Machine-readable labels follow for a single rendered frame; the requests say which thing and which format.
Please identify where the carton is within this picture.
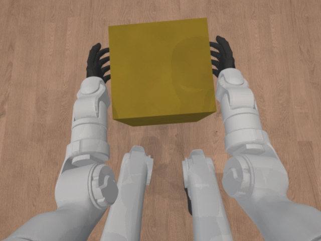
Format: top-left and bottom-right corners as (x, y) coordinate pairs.
(108, 18), (217, 127)

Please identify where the right robot foot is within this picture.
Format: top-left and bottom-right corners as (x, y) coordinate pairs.
(184, 186), (192, 215)

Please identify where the robot right hand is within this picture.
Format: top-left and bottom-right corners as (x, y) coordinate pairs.
(210, 36), (235, 78)

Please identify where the left robot forearm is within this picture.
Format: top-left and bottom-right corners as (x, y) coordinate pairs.
(55, 76), (110, 199)

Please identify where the right robot upper arm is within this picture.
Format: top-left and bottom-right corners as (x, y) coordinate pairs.
(222, 154), (321, 241)

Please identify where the left robot upper arm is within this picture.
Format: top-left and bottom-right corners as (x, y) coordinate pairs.
(1, 163), (118, 241)

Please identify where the right robot thigh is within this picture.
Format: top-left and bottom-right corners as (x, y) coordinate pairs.
(182, 155), (234, 241)

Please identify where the robot left hand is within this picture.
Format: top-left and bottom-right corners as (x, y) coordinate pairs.
(86, 43), (111, 83)

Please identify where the right robot forearm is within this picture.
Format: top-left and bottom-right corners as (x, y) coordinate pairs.
(216, 68), (288, 177)

